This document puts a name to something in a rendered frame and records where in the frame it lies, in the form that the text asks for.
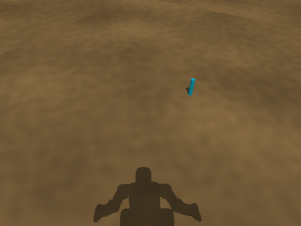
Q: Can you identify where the can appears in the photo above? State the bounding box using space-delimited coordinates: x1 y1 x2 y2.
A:
188 78 195 96

